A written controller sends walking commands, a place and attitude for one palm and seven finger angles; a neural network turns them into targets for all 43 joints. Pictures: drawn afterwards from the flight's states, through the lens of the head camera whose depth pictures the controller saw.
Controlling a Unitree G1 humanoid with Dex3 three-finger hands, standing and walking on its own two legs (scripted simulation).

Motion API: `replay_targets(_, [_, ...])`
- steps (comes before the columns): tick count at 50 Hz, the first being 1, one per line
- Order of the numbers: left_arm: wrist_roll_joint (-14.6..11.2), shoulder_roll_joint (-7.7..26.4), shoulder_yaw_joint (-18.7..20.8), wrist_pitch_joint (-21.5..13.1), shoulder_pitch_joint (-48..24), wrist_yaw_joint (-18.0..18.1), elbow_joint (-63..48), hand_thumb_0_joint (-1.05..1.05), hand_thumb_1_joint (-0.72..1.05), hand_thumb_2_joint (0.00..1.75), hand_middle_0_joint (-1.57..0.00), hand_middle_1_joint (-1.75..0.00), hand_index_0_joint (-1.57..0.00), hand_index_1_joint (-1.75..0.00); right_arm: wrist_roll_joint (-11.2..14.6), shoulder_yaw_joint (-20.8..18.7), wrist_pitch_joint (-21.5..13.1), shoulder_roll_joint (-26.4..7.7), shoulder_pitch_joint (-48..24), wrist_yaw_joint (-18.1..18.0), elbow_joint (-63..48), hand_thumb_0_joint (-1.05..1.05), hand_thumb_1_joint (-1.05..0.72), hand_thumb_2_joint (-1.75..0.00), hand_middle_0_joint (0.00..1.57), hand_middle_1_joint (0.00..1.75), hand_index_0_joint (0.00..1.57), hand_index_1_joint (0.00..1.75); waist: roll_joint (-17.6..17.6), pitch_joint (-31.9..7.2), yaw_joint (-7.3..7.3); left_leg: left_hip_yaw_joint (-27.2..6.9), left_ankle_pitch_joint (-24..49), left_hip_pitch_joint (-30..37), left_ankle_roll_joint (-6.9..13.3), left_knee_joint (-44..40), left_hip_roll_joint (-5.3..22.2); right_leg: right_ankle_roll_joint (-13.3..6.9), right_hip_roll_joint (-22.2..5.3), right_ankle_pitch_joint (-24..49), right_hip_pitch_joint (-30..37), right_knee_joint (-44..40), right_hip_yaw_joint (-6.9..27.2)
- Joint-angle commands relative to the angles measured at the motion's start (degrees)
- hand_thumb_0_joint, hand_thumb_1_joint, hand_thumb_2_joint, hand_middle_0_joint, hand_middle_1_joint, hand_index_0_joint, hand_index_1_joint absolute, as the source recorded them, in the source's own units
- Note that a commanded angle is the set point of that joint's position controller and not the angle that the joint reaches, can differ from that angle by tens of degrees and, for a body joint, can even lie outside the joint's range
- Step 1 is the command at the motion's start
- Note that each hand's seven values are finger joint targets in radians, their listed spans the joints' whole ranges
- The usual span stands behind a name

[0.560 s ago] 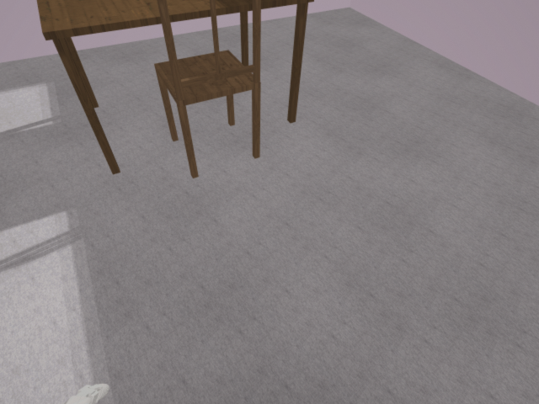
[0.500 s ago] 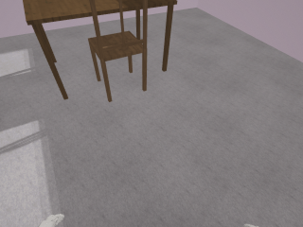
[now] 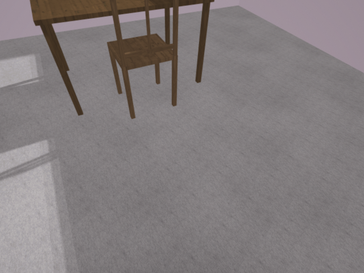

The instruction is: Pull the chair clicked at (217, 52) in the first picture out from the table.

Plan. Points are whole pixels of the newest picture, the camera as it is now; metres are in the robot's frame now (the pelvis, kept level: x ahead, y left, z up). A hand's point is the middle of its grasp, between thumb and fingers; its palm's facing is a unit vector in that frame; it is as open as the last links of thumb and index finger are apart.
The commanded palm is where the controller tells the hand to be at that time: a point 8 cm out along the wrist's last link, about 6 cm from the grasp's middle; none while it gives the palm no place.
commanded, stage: stand and wait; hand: left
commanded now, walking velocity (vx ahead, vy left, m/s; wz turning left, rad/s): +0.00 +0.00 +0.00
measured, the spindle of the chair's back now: (147, 21) +1.43 +0.29 -0.05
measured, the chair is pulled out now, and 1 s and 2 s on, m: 0.00 0.00 0.00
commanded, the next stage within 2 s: look at it before walking up in 0.26 s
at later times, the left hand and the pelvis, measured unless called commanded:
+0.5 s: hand out of the picture +0.06 +0.24 -0.15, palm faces -0.03 -0.94 -0.33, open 7.4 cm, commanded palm none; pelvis -0.02 -0.01 +0.00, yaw +0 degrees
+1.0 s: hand out of the picture +0.06 +0.24 -0.16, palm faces -0.03 -0.95 -0.32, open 7.4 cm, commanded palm none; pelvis -0.01 -0.01 +0.00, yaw +0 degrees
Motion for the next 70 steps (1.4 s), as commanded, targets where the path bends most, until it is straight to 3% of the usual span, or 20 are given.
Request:
replay_targets(1, [-0.1, 11.3, 2.4, -1.8, -3.4, 0.8, -4.0, 0.00, 0.90, 0.90, -0.20, -0.30, -0.20, -0.30, 0.2, -2.7, -1.7, -12.0, -3.6, -0.7, -3.4, 0.00, -0.90, -0.90, 0.20, 0.30, 0.20, 0.30, 1.4, -4.5, -0.05, -5.0, 12.7, 0.7, 2.0, -4.8, 6.5, -2.2, -6.3, 11.3, 0.9, -3.8, 4.5])
replay_targets(18, [0.0, 11.3, 2.3, -2.0, -3.6, 0.7, -2.2, 0.00, 0.90, 0.90, -0.20, -0.30, -0.20, -0.30, 0.2, -2.6, -1.6, -11.9, -2.6, -0.4, -1.2, 0.00, -0.90, -0.90, 0.20, 0.30, 0.20, 0.30, 0.2, -3.1, -0.10, -5.5, 8.6, 0.3, 1.6, -6.6, 6.5, -2.2, -6.5, 6.1, -0.9, -6.4, 5.5])
replay_targets(29, [0.1, 11.3, 2.3, -2.0, -3.4, 0.7, -2.1, 0.00, 0.90, 0.90, -0.20, -0.30, -0.20, -0.30, 0.2, -2.4, -1.6, -11.8, -2.5, -0.4, -0.8, 0.00, -0.90, -0.90, 0.20, 0.30, 0.20, 0.30, 1.5, -2.3, -0.02, -5.7, 7.4, -0.4, 1.4, -7.2, 6.4, -2.1, -6.3, 4.7, -1.3, -6.9, 5.9])
replay_targets(36, [0.0, 11.2, 2.3, -2.1, -3.2, 0.7, -2.0, 0.00, 0.90, 0.90, -0.20, -0.30, -0.20, -0.30, 0.2, -2.4, -1.8, -12.0, -2.3, -0.4, -0.7, 0.00, -0.90, -0.90, 0.20, 0.30, 0.20, 0.30, 1.0, -4.3, -0.09, -5.6, 10.2, 0.8, 1.4, -6.7, 6.7, -2.2, -6.4, 8.1, 0.0, -6.5, 5.6])
replay_targets(49, [0.1, 11.2, 2.3, -2.1, -2.9, 0.7, -1.6, 0.00, 0.90, 0.90, -0.20, -0.30, -0.20, -0.30, 0.3, -2.3, -1.7, -11.9, -2.8, -0.5, -0.6, 0.00, -0.90, -0.90, 0.20, 0.30, 0.20, 0.30, 1.4, -3.5, 0.05, -5.3, 11.3, 1.1, 1.3, -6.8, 6.8, -2.1, -6.5, 9.9, 0.1, -6.6, 5.4])
replay_targets(51, [0.1, 4.3, 0.9, -0.9, 1.0, 0.9, 0.0, 0.00, 0.90, 0.90, -0.20, -0.30, -0.20, -0.30, -0.2, -0.7, -0.7, -4.9, 1.3, -0.3, 1.0, 0.00, -0.90, -0.90, 0.20, 0.30, 0.20, 0.30, 1.0, -4.2, -0.05, -3.3, 3.9, 1.4, 0.2, -5.5, 6.4, -1.5, -5.8, 1.0, -0.5, -6.2, 5.5])
replay_targets(52, [0.3, 4.2, 1.0, -0.5, 2.3, 0.7, 0.2, 0.00, 0.90, 0.90, -0.20, -0.30, -0.20, -0.30, -0.4, -0.8, -0.3, -4.6, 2.7, -0.2, 1.2, 0.00, -0.90, -0.90, 0.20, 0.30, 0.20, 0.30, 0.7, -3.8, 0.10, -2.9, -2.5, 0.7, 0.3, -4.5, 6.1, -1.8, -5.2, -6.0, -1.7, -6.2, 6.4])
replay_targets(54, [0.6, 5.1, 1.7, 0.2, 3.0, -0.1, -0.6, 0.00, 0.90, 0.90, -0.20, -0.30, -0.20, -0.30, -0.8, -1.5, 0.0, -5.4, 3.4, 0.0, 0.5, 0.00, -0.90, -0.90, 0.20, 0.30, 0.20, 0.30, 0.1, 1.5, 0.10, -2.8, -14.7, -3.7, 0.7, -4.9, 5.8, -2.8, -4.3, -16.5, -6.0, -6.5, 8.2])
replay_targets(56, [0.8, 5.1, 2.4, 0.3, 4.4, -0.6, -1.5, 0.00, 0.90, 0.90, -0.20, -0.30, -0.20, -0.30, -0.9, -2.0, 0.0, -5.9, 3.9, 0.0, -0.5, 0.00, -0.90, -0.90, 0.20, 0.30, 0.20, 0.30, -0.1, 4.9, 0.29, -2.9, -19.2, -6.5, 1.3, -3.6, 6.0, -3.9, -3.5, -20.3, -9.1, -5.7, 9.8])
replay_targets(58, [0.8, 4.5, 2.9, 0.0, 5.6, -0.8, -2.5, 0.00, 0.90, 0.90, -0.20, -0.30, -0.20, -0.30, -0.8, -2.5, -0.5, -5.6, 5.7, -0.1, -1.1, 0.00, -0.90, -0.90, 0.20, 0.30, 0.20, 0.30, 0.4, 6.0, -0.03, -3.0, -20.0, -7.1, 2.1, -1.9, 6.7, -5.0, -3.1, -20.4, -10.7, -3.4, 10.7])
replay_targets(60, [0.7, 3.2, 3.3, -0.7, 7.3, -1.0, -3.2, 0.00, 0.90, 0.90, -0.20, -0.30, -0.20, -0.30, -0.6, -2.9, -1.4, -5.3, 7.5, -0.3, -1.5, 0.00, -0.90, -0.90, 0.20, 0.30, 0.20, 0.30, 1.7, 5.7, -0.28, -4.3, -16.8, -4.7, 3.3, -1.0, 8.3, -5.4, -2.0, -15.5, -12.6, 0.7, 10.1])
replay_targets(62, [0.6, 1.5, 3.4, -1.4, 7.3, -1.1, -4.1, 0.00, 0.90, 0.90, -0.20, -0.30, -0.20, -0.30, -0.4, -3.5, -2.1, -6.0, 10.6, -0.5, -1.6, 0.00, -0.90, -0.90, 0.20, 0.30, 0.20, 0.30, 5.4, 3.7, -1.25, -8.4, -13.8, -0.3, 5.3, -2.6, 12.1, -4.7, 0.5, -10.4, -15.6, 8.7, 6.1])
replay_targets(63, [0.6, 0.0, 3.5, -1.7, 6.9, -1.2, -5.0, 0.00, 0.90, 0.90, -0.20, -0.30, -0.20, -0.30, -0.5, -4.0, -2.3, -6.7, 12.3, -0.7, -1.2, 0.00, -0.90, -0.90, 0.20, 0.30, 0.20, 0.30, 9.1, 3.7, -1.74, -11.7, -12.9, 2.6, 7.0, -5.5, 15.4, -3.8, 2.3, -9.0, -19.0, 14.3, 2.5])
replay_targets(64, [0.5, -1.4, 3.3, -2.1, 4.9, -1.3, -6.1, 0.00, 0.90, 0.90, -0.20, -0.30, -0.20, -0.30, -0.4, -4.4, -2.7, -6.9, 14.1, -0.9, -0.8, 0.00, -0.90, -0.90, 0.20, 0.30, 0.20, 0.30, 13.0, 4.7, -2.67, -14.8, -7.4, 7.2, 9.1, -8.0, 19.0, -2.7, 2.5, -11.1, -24.7, 19.0, -1.1])
replay_targets(65, [0.5, -1.8, 3.3, -2.4, 1.9, -1.4, -7.4, 0.00, 0.90, 0.90, -0.20, -0.30, -0.20, -0.30, -0.5, -4.6, -3.1, -6.4, 16.5, -1.0, 0.0, 0.00, -0.90, -0.90, 0.20, 0.30, 0.20, 0.30, 14.1, 5.6, -4.10, -15.2, 2.3, 11.6, 11.0, -8.5, 21.1, -2.1, 0.8, -15.3, -29.7, 22.2, -1.9])
replay_targets(66, [0.4, -2.0, 3.5, -2.7, 0.1, -1.4, -8.3, 0.00, 0.90, 0.90, -0.20, -0.30, -0.20, -0.30, -0.7, -4.5, -3.3, -5.4, 18.1, -1.1, 0.5, 0.00, -0.90, -0.90, 0.20, 0.30, 0.20, 0.30, 13.2, 6.0, -4.62, -14.1, 11.8, 12.9, 11.6, -6.9, 21.9, -1.9, -0.8, -17.3, -30.7, 22.8, -1.7])
replay_targets(67, [0.4, -2.2, 3.6, -3.0, -0.2, -1.5, -8.2, 0.00, 0.90, 0.90, -0.20, -0.30, -0.20, -0.30, -0.8, -4.3, -3.4, -4.5, 18.6, -1.2, 1.0, 0.00, -0.90, -0.90, 0.20, 0.30, 0.20, 0.30, 11.8, 5.7, -4.51, -11.8, 18.0, 13.2, 11.2, -4.8, 21.8, -2.2, -1.6, -18.1, -29.7, 21.1, -2.0])
replay_targets(68, [0.4, -3.3, 3.8, -3.3, 1.9, -1.6, -7.4, 0.00, 0.90, 0.90, -0.20, -0.30, -0.20, -0.30, -1.0, -4.2, -3.3, -4.0, 17.1, -1.3, 0.9, 0.00, -0.90, -0.90, 0.20, 0.30, 0.20, 0.30, 10.4, 5.1, -2.83, -7.5, 20.7, 10.2, 9.4, -1.9, 20.6, -2.5, -1.8, -16.6, -24.1, 16.5, -3.2])
replay_targets(69, [0.5, -3.9, 4.1, -3.4, 8.3, -1.9, -5.2, 0.00, 0.90, 0.90, -0.20, -0.30, -0.20, -0.30, -0.9, -4.0, -3.1, -3.7, 14.0, -1.2, 0.1, 0.00, -0.90, -0.90, 0.20, 0.30, 0.20, 0.30, 8.0, 2.5, 0.97, -0.5, 20.8, 3.1, 6.2, 5.4, 16.9, -3.1, -0.6, -10.3, -11.1, 8.5, -5.5])
replay_targets(70, [0.8, -1.7, 5.0, -3.7, 19.5, -1.7, -1.4, 0.00, 0.90, 0.90, -0.20, -0.30, -0.20, -0.30, -0.3, -3.7, -3.3, -2.6, 11.0, -1.0, -0.9, 0.00, -0.90, -0.90, 0.20, 0.30, 0.20, 0.30, 0.6, -2.4, 6.52, 6.6, 21.3, -8.8, 2.8, 21.6, 11.6, -4.5, -1.0, -1.4, 7.4, 2.2, -1.6])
